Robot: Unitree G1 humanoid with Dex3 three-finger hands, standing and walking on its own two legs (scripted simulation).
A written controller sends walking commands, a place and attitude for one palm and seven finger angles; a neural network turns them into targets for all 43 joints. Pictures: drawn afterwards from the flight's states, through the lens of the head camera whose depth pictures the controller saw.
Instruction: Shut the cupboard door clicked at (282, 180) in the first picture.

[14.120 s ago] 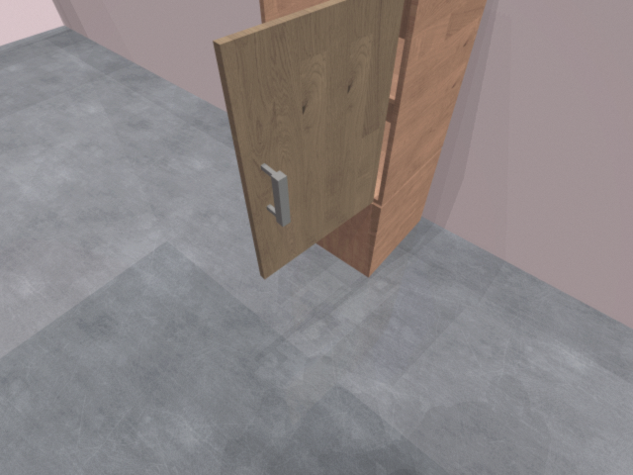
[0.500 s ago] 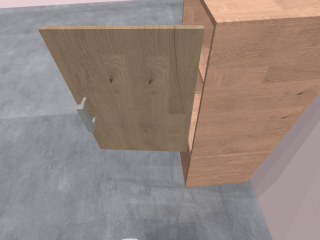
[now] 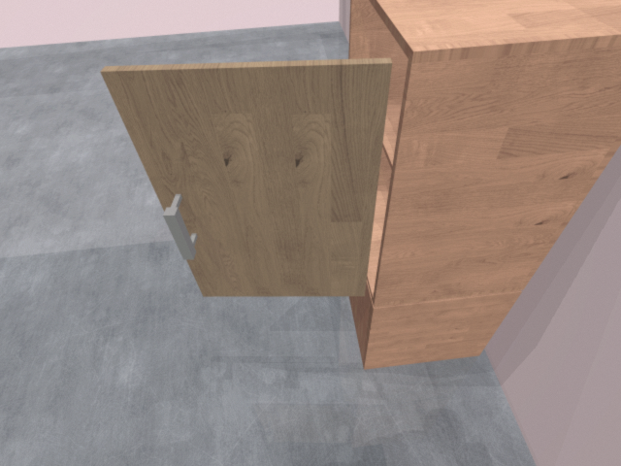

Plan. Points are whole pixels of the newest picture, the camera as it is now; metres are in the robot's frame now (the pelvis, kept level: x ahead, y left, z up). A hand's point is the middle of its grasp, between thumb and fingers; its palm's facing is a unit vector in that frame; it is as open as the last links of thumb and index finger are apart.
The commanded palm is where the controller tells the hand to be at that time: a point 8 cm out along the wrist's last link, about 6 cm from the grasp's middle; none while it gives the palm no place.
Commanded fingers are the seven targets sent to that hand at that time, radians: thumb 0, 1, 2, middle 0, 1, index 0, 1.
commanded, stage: come to a stop and stand still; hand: left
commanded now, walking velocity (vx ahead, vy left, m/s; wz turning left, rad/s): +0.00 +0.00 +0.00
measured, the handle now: (183, 227) +0.55 +0.28 -0.05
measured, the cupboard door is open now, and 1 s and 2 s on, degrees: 83 83 83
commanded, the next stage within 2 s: look again from close up in 0.22 s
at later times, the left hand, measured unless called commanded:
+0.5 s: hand out of the picture +0.02 +0.17 -0.17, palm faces -0.01 -0.98 -0.21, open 7.3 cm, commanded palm none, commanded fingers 0.00 0.90 0.90 -0.20 -0.30 -0.20 -0.30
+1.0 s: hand out of the picture +0.07 +0.17 -0.16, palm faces +0.00 -0.97 -0.25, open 7.4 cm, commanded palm none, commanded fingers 0.00 0.90 0.90 -0.20 -0.30 -0.20 -0.30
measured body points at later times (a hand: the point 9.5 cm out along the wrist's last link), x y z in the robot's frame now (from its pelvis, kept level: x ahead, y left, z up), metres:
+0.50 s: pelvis +0.02 +0.00 +0.00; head +0.04 -0.02 +0.45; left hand +0.02 +0.22 -0.15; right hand +0.02 -0.23 -0.16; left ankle -0.01 +0.11 -0.74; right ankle +0.02 -0.10 -0.74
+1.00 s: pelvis +0.04 -0.02 +0.00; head +0.06 -0.04 +0.45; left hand +0.07 +0.22 -0.14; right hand +0.06 -0.25 -0.16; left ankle -0.01 +0.11 -0.74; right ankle +0.02 -0.10 -0.74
